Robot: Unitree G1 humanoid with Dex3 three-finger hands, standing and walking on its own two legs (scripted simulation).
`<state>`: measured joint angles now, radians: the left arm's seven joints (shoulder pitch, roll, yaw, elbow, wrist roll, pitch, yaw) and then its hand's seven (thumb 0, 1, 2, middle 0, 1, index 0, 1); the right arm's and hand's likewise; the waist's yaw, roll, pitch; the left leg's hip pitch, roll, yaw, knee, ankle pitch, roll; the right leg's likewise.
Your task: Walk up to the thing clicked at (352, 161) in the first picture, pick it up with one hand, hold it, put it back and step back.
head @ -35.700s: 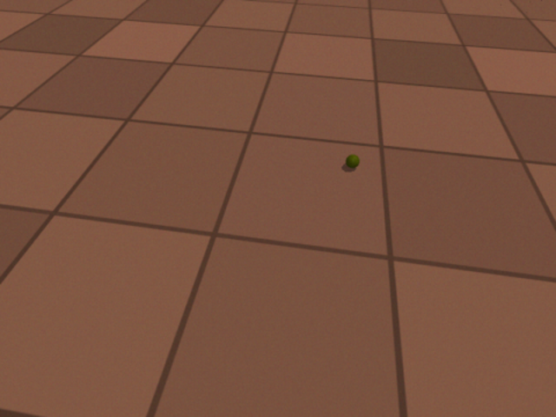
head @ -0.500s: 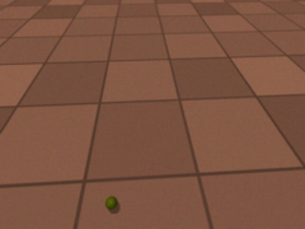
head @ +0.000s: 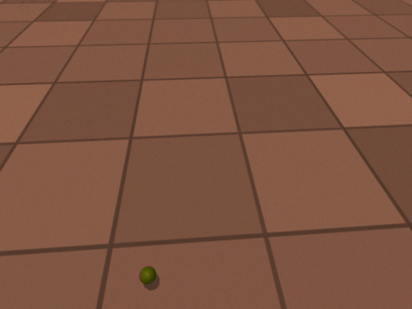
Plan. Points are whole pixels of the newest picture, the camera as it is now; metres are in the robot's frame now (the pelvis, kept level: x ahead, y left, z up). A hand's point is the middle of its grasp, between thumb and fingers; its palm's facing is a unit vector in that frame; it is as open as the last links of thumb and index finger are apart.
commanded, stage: stand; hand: left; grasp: from above
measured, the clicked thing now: (147, 275) +0.41 +0.28 -0.74
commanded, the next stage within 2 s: step back in 0.64 s
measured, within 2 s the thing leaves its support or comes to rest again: neither
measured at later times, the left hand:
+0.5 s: hand out of the picture +0.06 +0.24 -0.16, palm faces +0.02 -0.95 -0.32, open 7.4 cm
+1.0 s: hand out of the picture +0.05 +0.26 -0.17, palm faces -0.02 -0.91 -0.40, open 7.4 cm
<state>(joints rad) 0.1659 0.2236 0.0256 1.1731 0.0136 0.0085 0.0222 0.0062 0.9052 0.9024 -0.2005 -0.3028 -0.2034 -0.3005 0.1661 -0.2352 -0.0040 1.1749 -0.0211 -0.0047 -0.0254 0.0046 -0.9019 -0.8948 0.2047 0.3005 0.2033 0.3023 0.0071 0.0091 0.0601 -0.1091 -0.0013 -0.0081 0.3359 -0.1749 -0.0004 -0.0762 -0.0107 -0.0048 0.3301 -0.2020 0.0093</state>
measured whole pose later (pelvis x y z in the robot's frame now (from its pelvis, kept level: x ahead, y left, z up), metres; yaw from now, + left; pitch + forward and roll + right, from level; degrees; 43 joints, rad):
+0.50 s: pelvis +0.00 +0.00 +0.00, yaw +0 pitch -3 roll +0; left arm 0.13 0.31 0.03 1.12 0.01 0.00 0.01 0.01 0.91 0.90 -0.20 -0.30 -0.20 -0.30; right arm 0.14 -0.30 -0.02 1.13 -0.02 -0.01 -0.02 0.01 -0.90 -0.89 0.21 0.30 0.20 0.30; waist 0.00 0.00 0.07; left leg -0.11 0.00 -0.01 0.34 -0.18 0.00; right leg -0.08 -0.01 0.00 0.34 -0.20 0.01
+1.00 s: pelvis -0.06 +0.00 -0.02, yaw +1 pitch -2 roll +1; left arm 0.05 0.37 0.06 0.94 0.02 0.03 0.00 0.01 0.90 0.90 -0.20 -0.30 -0.20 -0.30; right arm 0.05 -0.42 -0.06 0.95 0.00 0.06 0.01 0.00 -0.90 -0.89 0.20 0.30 0.20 0.30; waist 0.00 0.01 0.19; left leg -0.43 -0.08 -0.08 0.97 -0.47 0.03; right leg -0.34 -0.03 -0.01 0.64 -0.26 -0.02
